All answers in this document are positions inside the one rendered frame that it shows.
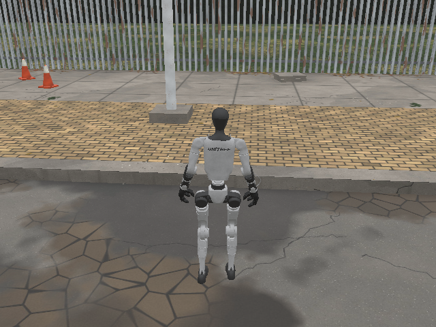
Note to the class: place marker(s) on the right robot hand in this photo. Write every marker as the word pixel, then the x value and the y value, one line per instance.
pixel 253 196

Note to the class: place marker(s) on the robot left upper arm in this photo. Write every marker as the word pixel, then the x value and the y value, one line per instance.
pixel 194 154

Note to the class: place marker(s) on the robot right forearm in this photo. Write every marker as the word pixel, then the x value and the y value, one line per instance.
pixel 251 182

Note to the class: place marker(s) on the robot right upper arm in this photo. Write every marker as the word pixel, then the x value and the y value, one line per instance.
pixel 244 156

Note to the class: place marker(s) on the robot left forearm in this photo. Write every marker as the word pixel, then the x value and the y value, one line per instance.
pixel 186 179

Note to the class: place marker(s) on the left robot hand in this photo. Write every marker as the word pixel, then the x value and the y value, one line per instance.
pixel 186 193

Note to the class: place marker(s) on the humanoid robot torso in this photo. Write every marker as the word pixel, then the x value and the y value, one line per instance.
pixel 218 164

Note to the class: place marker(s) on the robot head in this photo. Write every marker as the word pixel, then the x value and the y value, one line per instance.
pixel 220 118

